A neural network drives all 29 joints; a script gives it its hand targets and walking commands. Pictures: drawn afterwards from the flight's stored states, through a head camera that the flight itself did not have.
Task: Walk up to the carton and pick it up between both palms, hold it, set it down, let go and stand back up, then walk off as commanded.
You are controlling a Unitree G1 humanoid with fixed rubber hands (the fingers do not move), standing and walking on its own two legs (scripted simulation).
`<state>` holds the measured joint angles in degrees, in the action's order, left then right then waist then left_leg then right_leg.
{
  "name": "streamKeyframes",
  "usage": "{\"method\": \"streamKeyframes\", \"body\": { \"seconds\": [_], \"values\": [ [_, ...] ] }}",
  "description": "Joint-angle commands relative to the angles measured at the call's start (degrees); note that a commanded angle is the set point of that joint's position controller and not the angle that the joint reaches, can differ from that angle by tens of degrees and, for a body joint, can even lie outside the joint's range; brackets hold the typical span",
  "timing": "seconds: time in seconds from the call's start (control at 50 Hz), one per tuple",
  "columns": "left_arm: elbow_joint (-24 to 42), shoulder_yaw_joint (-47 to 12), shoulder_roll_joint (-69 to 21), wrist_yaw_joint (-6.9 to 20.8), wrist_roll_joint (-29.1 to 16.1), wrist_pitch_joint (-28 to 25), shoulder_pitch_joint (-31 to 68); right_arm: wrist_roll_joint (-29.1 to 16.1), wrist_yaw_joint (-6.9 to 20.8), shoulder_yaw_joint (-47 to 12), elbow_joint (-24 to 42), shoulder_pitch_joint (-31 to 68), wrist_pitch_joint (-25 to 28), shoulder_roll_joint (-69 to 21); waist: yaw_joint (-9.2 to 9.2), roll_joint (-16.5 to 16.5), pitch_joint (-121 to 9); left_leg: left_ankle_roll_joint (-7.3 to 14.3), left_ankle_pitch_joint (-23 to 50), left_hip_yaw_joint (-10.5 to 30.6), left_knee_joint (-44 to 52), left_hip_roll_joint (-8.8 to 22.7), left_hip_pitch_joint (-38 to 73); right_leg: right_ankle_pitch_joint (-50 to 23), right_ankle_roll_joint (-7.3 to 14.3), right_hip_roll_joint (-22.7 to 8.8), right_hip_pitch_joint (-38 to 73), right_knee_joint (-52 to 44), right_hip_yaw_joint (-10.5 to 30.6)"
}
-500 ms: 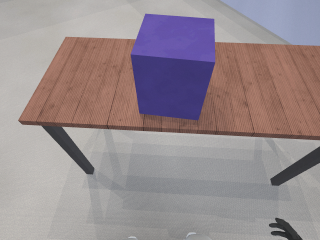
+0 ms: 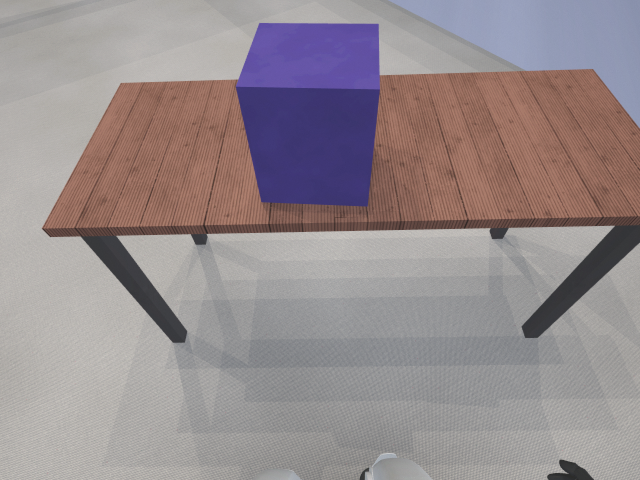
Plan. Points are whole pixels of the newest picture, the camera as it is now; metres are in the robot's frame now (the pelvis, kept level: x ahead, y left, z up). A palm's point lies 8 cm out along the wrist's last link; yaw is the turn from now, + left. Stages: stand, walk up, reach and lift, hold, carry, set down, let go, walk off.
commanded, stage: walk off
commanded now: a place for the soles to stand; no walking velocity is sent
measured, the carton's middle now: (316, 119) +0.72 +0.01 +0.02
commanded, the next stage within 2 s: stand in 1.02 s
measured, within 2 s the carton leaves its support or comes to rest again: neither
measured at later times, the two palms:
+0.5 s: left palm out of the picture +0.02 +0.32 -0.11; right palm out of the picture +0.00 -0.32 -0.07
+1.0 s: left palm out of the picture +0.07 +0.28 -0.08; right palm out of the picture +0.05 -0.35 -0.10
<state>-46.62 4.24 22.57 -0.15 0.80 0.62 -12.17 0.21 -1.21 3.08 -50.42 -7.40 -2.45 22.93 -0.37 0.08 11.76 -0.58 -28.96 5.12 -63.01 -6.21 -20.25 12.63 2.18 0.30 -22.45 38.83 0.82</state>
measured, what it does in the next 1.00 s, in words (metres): steps on the spot: left foot, then right foot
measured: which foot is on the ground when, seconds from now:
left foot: up 0.00-0.10, down 0.12-0.62, up 0.64-0.98, down 1.00-1.00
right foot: down 0.00-0.14, up 0.16-0.58, down 0.60-1.00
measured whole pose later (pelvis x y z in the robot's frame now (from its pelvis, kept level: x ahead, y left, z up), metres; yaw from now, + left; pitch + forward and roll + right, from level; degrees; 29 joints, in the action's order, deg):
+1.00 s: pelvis +0.00 -0.03 +0.01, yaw +1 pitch -1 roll +2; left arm -49.4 2.2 22.4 1.0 0.8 -1.6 -12.6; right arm 1.3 -0.4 2.5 -52.9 -13.9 1.4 22.7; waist -0.4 0.1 5.8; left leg 1.7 -23.4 2.4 -34.8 -0.8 -16.8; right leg 16.6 3.3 1.4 -16.8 34.6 0.0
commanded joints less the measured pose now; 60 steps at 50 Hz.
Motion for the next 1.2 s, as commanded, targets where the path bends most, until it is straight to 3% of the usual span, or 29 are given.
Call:
{"method": "streamKeyframes", "body": {
  "seconds": [0.0, 0.06, 0.08, 0.1, 0.12, 0.14, 0.16, 0.22, 0.32, 0.36, 0.38, 0.4, 0.44, 0.48, 0.5, 0.54, 0.56, 0.58, 0.6, 0.62, 0.66, 0.74, 0.9, 1.0, 1.02, 1.06, 1.08, 1.14, 1.18],
  "values": [
    [4.55, 3.53, 13.36, -0.3, 1.46, -0.68, 4.03, 0.18, 0.88, 2.56, 0.65, -10.29, 2.18, 10.99, -0.45, -7.5, -15.5, 1.4, -4.97, -0.32, 16.97, 4.14, -0.19, 21.55, 8.7, -13.79, 10.83, -19.23, 18.95],
    [2.12, 3.66, 15.57, -0.21, 1.31, -0.16, 3.81, 0.65, 0.7, 3.19, -2.5, -16.2, 2.32, 10.57, -2.94, -11.98, -15.71, 2.16, -2.62, -3.55, 29.32, 4.17, 9.94, 22.65, 7.18, -12.81, 3.23, -18.54, 14.95],
    [1.4, 3.59, 14.0, -0.06, 0.72, 1.03, 3.5, 0.75, 0.65, 3.5, -3.94, -18.09, 3.05, 10.83, -3.66, -7.67, -16.07, 2.34, 0.19, -2.85, 36.34, 2.54, 13.13, 25.88, 5.31, -10.06, 0.82, -13.22, 12.03],
    [0.94, 2.71, 11.6, -0.34, 0.05, 1.27, 2.46, 1.67, 0.56, 3.5, -3.49, -18.06, 3.35, 10.64, -4.12, 0.34, -14.31, 4.2, -4.75, 4.04, 42.05, 4.89, 13.21, 25.35, 3.0, -6.79, -2.66, -4.63, 9.49],
    [1.38, 1.86, 7.98, -0.22, -0.72, 1.48, 1.84, 3.05, -0.08, 3.79, -2.15, -15.04, 3.93, 14.82, -3.43, 10.21, -9.57, 6.62, -18.17, 23.47, 49.83, 16.36, 9.24, 20.31, -0.5, 1.11, -11.47, 6.22, 3.99],
    [2.41, 2.82, 10.26, -0.73, -0.63, 1.34, 3.2, 2.8, -0.12, 4.54, 0.7, -8.63, 4.0, 18.19, -3.76, 11.41, -6.84, 10.95, -20.57, 33.65, 54.74, 24.29, -3.19, 17.6, -2.28, 1.75, -7.83, 13.57, 5.13],
    [0.85, 3.14, 12.25, -0.8, -0.51, 1.42, 1.69, 2.25, -0.06, 3.45, 1.27, -1.93, 4.3, 16.97, -0.3, 3.35, -1.78, 10.06, -19.46, 31.57, 54.99, 22.93, -8.01, 15.18, -1.52, 0.76, -4.38, 16.24, 8.28],
    [-1.22, 2.82, 9.94, 0.14, -1.47, 1.4, 0.27, 2.47, -1.05, 2.9, 1.12, -2.65, 5.86, 13.67, 0.29, 4.22, -3.66, 2.05, -3.6, 20.49, 50.2, 15.8, 2.43, 7.41, -2.29, 0.57, -6.17, 11.76, 9.25],
    [-0.94, 3.27, 11.67, 1.09, -0.22, -0.27, 0.34, 1.96, -0.03, 4.21, 1.1, -10.87, 6.16, 14.95, -3.85, 13.24, -9.8, 5.36, -7.68, 21.26, 48.71, 16.21, 13.61, 9.56, -2.02, 0.41, -8.59, 12.17, 3.6],
    [-0.65, 2.96, 10.41, 0.78, -0.22, -0.39, 2.18, 2.02, 0.04, 3.68, 0.74, -8.29, 6.02, 14.38, -3.35, 12.85, -7.2, 6.22, 1.7, 19.93, 46.13, 16.07, 12.19, 11.43, -2.45, -0.65, -8.87, 7.46, 4.22],
    [-1.0, 3.86, 12.68, 1.48, 0.2, -0.47, 1.39, 2.09, -0.19, 4.57, 0.31, -10.72, 6.07, 16.81, -4.12, 8.6, -9.09, 5.85, -5.26, 21.98, 48.39, 17.01, 13.88, 11.57, -2.42, 0.56, -8.28, 10.99, 2.33],
    [0.8, 3.05, 10.51, 1.43, 0.11, -0.68, 0.46, 2.2, -0.24, 4.89, 1.31, -9.85, 6.55, 16.69, -3.27, 11.76, -8.97, 9.43, -4.1, 22.89, 46.48, 18.92, 15.4, 13.21, -1.61, -0.82, -10.18, 8.44, 4.45],
    [0.73, 3.19, 11.28, 1.55, 0.12, -1.16, 0.44, 2.29, 0.15, 4.94, 1.55, -9.42, 6.11, 16.94, -3.84, 9.46, -10.15, 10.41, -6.95, 19.96, 45.85, 17.86, 13.49, 13.94, -1.9, -0.11, -6.68, 6.36, 1.89],
    [-0.76, 3.22, 10.37, 1.46, 0.12, -1.89, -1.12, 2.33, 0.19, 4.67, 1.23, -6.66, 5.73, 17.37, -2.19, 8.24, -9.83, 12.99, -1.04, 18.25, 43.52, 19.17, 11.29, 13.97, -1.41, -0.66, -3.05, 1.62, 1.83],
    [-0.91, 2.93, 9.39, 1.58, 0.22, -2.13, -0.88, 2.12, 0.45, 4.16, 2.03, -9.18, 5.68, 15.63, -2.78, 10.27, -10.2, 12.32, 3.38, 15.92, 42.54, 17.44, 10.21, 13.03, -1.09, -0.59, -2.38, 1.17, 1.07],
    [-2.2, 3.38, 8.01, 1.3, 0.09, -2.88, -7.5, 1.98, 0.67, 3.37, 2.55, -3.54, 5.2, 14.81, 3.07, 8.85, -11.64, 10.18, 6.75, 10.08, 36.35, 15.65, -1.18, 6.32, -0.1, -1.05, 16.08, -10.8, -0.39],
    [-1.57, 3.58, 9.57, 0.92, -0.09, -3.42, -9.88, 2.38, 0.75, 2.65, 3.46, -4.51, 4.85, 12.23, 4.13, 2.92, -13.1, 7.47, 7.94, 4.03, 27.75, 11.41, -4.64, 7.47, -0.71, -0.84, 23.38, -15.13, 0.46],
    [-2.33, 4.33, 11.23, 0.38, 0.51, -3.94, -13.55, 1.75, 0.12, 1.74, 3.08, -4.34, 4.99, 8.7, 6.43, -4.82, -15.43, 3.84, 12.62, -0.22, 17.5, 8.67, -8.06, 8.22, 0.79, -6.33, 26.89, -18.8, 11.28],
    [-1.13, 4.14, 15.09, -0.05, 1.12, -3.56, -11.51, 0.9, -0.23, 0.61, 3.83, -2.87, 5.07, 6.42, 5.86, -12.23, -12.41, 1.53, 0.72, 0.49, 11.85, 1.68, -13.79, 10.7, 2.32, -16.13, 22.92, -23.97, 27.15],
    [-0.43, 4.43, 17.08, -0.03, 0.89, -3.9, -7.14, 1.27, -0.2, 1.89, 2.68, -5.81, 4.55, 10.05, 2.85, -6.13, -12.19, 1.42, -1.93, 1.09, 9.17, 3.43, -13.05, 18.35, 7.56, -20.37, 18.26, -26.55, 33.33],
    [1.45, 3.87, 15.52, 0.27, 0.98, -4.0, -1.6, 0.9, 0.36, 2.48, 0.33, -9.32, 4.71, 12.63, 0.56, -4.51, -8.84, 1.98, -1.72, 0.39, 7.16, 5.97, -9.48, 23.06, 8.14, -18.97, 11.45, -26.05, 28.71],
    [1.06, 2.61, 12.43, 0.22, 0.68, -4.65, -2.11, 0.69, 0.88, 2.63, 0.3, -7.11, 4.85, 11.6, 0.56, -6.26, -8.03, 1.35, 2.52, -1.24, 11.05, 5.7, -5.92, -4.06, 6.93, -13.61, 13.49, -20.06, 18.02],
    [2.22, 2.27, 13.4, -0.01, 0.3, -4.0, -4.0, 1.06, 0.22, 2.23, 1.4, -7.33, 4.98, 9.69, 1.06, -7.8, -14.51, 1.81, 1.73, -3.09, 28.74, 6.07, -2.26, -23.63, 7.3, -15.04, 22.65, -12.67, 16.29],
    [2.48, 0.23, 9.86, 0.06, -1.28, -3.21, 1.18, 1.8, 0.11, 1.65, 0.63, -6.46, 5.98, 9.19, -0.59, -6.25, -19.75, 3.55, 19.54, -0.48, 37.34, 6.93, 14.25, -17.08, 3.32, -8.94, 10.31, -8.99, 9.22],
    [2.47, -0.11, 9.15, 0.26, -1.74, -3.13, 3.04, 2.65, 0.04, 2.09, 0.58, -7.37, 5.94, 10.13, -1.72, 0.97, -19.26, 3.98, 24.52, 4.39, 38.46, 10.06, 16.12, -9.2, 1.67, -7.04, 5.65, -8.51, 8.01],
    [0.75, -0.41, 7.86, -0.15, -2.31, -2.56, 1.84, 1.87, -0.11, 1.94, 0.8, -1.26, 6.09, 12.31, 0.04, 2.41, -14.53, 9.11, 21.84, 12.92, 43.38, 19.71, 5.23, -0.61, -0.78, -1.88, 10.44, -4.96, 2.66],
    [0.27, -0.17, 8.11, 0.01, -2.27, -2.63, 0.28, 2.3, 0.51, 1.64, 0.84, 0.26, 5.95, 12.3, 1.43, 4.59, -12.75, 9.46, 19.77, 9.37, 40.78, 17.75, 3.2, 4.36, 0.06, -1.86, 10.93, -6.16, 4.11],
    [-0.94, 0.72, 11.35, -0.14, -0.86, -4.17, 0.46, 1.18, 0.88, 1.48, 0.36, -2.66, 5.66, 9.48, -0.43, 0.91, -15.37, 4.29, 26.95, 2.53, 32.87, 10.92, 7.1, -8.26, 3.07, -8.01, 11.17, -13.95, 11.52],
    [-0.06, 0.59, 10.92, 0.07, -1.13, -4.06, 2.05, 1.5, 0.86, 1.61, 0.57, -2.2, 5.59, 9.73, -0.77, 1.37, -14.17, 4.41, 23.85, 2.67, 33.89, 10.38, 8.07, -6.98, 3.24, -7.37, 7.08, -12.49, 9.89]
  ]
}}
